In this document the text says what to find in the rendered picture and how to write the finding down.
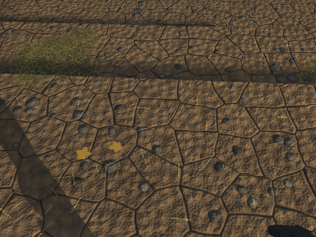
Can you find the robot right hand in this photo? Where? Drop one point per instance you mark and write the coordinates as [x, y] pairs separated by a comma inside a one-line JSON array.
[[278, 230]]

